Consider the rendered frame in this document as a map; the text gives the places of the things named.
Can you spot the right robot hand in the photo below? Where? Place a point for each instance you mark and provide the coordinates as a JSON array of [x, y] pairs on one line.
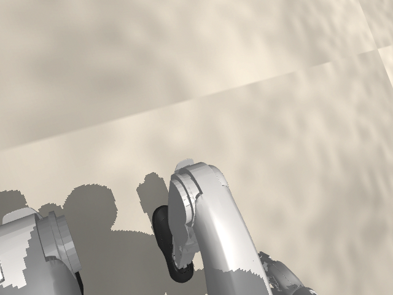
[[284, 281]]

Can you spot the right robot foot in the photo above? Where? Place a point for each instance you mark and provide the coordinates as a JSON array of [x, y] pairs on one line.
[[164, 239]]

